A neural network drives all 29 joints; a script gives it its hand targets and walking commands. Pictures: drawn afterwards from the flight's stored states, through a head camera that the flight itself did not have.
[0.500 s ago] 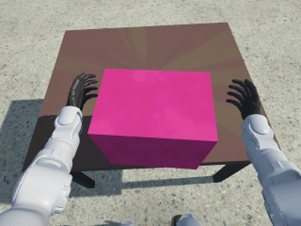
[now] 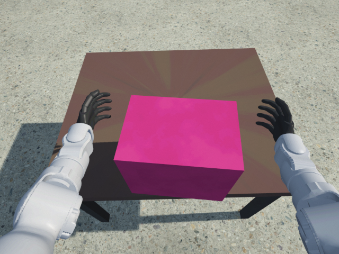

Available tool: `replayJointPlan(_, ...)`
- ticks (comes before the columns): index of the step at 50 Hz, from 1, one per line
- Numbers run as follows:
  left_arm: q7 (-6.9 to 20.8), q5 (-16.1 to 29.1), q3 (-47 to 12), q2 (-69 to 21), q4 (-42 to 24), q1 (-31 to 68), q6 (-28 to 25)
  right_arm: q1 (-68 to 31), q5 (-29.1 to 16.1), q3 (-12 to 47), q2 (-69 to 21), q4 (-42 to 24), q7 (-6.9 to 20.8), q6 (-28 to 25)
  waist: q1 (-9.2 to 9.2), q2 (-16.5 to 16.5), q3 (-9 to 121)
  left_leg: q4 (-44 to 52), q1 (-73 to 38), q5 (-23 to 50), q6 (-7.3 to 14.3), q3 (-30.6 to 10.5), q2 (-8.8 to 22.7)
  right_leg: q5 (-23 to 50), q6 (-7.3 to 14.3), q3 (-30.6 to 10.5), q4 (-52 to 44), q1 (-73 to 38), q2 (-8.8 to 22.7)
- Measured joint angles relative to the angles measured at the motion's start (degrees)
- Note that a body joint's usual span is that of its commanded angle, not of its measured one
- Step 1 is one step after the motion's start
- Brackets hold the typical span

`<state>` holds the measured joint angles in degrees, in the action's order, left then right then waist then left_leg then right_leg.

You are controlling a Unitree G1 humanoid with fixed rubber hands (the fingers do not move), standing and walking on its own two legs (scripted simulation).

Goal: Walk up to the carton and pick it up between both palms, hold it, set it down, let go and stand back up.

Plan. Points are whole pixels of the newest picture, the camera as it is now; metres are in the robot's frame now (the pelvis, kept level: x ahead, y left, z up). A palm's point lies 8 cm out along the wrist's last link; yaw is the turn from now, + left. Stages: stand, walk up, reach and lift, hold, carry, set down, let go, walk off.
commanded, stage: set down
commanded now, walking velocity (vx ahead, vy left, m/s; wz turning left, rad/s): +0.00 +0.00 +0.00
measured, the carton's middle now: (179, 151) +0.41 -0.02 -0.06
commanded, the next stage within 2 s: none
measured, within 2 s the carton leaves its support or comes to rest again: neither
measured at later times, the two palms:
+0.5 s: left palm (78, 145) +0.38 +0.22 +0.05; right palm (285, 161) +0.32 -0.25 +0.03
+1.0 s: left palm (69, 190) +0.29 +0.24 +0.00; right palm (283, 197) +0.25 -0.24 -0.01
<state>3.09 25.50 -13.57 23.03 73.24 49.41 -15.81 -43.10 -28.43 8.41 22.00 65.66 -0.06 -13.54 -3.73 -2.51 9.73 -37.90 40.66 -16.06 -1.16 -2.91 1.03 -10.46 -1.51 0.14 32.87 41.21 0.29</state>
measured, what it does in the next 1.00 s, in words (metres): stands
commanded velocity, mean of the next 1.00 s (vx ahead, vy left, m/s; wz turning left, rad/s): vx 0.00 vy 0.00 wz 0.00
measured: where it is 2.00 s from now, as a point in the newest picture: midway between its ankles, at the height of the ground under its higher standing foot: outside the picture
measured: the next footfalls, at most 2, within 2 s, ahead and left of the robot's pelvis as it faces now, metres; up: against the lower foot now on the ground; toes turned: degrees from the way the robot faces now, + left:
none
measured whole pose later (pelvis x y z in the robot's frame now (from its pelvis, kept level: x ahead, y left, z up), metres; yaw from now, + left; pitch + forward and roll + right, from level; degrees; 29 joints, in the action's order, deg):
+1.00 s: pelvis +0.02 +0.00 +0.02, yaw +0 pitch +2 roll -1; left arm 5.7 18.8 -4.7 20.7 49.7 8.6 -23.9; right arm -4.2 -18.7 2.7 12.7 45.5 -3.9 -23.8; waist -2.2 -0.2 0.6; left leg -31.8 16.6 -17.3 -1.3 -2.4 1.0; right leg -12.7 -1.1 -0.6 29.2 18.6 0.2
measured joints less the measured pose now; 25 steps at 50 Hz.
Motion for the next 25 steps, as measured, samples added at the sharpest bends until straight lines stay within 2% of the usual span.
replayJointPlan(6,1.7,-4.9,7.8,-1.0,-14.4,-12.3,6.1,12.3,1.7,-0.7,-1.0,-11.4,-3.4,0.8,0.97,0.2,-1.9,6.3,-9.2,1.5,-0.2,0.6,0.5,1.5,0.1,-0.7,-6.2,-8.9,-0.4)
replayJointPlan(9,2.3,-5.4,9.8,-0.6,-17.9,-16.0,7.2,17.4,3.3,-1.5,-1.9,-16.9,-4.6,1.6,0.70,0.9,-2.4,8.5,-13.6,1.6,-0.1,1.0,0.6,1.5,0.2,-1.0,-7.6,-12.7,-0.5)
replayJointPlan(13,2.5,-5.5,10.0,0.4,-16.5,-16.8,6.9,19.8,4.8,-2.5,-3.0,-18.8,-4.8,2.6,0.12,2.0,-3.6,9.5,-18.1,1.5,0.0,1.2,0.4,1.2,0.2,-1.2,-8.2,-17.0,-0.3)
replayJointPlan(18,1.8,-4.1,6.9,0.8,-9.9,-13.3,4.9,17.3,6.7,-4.7,-3.9,-14.4,-3.9,4.6,-0.33,3.0,-5.3,9.3,-20.0,1.6,0.4,1.2,-0.4,0.9,0.0,-1.3,-7.2,-18.6,0.5)
replayJointPlan(22,1.5,-5.1,6.4,-0.8,-9.8,-14.7,2.4,17.5,6.9,-5.0,-4.1,-12.8,-3.1,2.9,-0.20,2.6,-6.5,9.2,-20.4,1.7,0.5,1.1,-0.6,1.1,-0.3,-1.2,-7.4,-19.3,0.7)
replayJointPlan(25,1.6,-7.3,7.9,-2.7,-12.1,-18.8,0.8,20.4,6.7,-4.7,-4.5,-13.0,-3.0,0.2,0.32,1.7,-7.3,9.2,-21.2,1.5,0.6,1.2,-0.5,1.1,-0.4,-1.3,-8.0,-20.2,0.6)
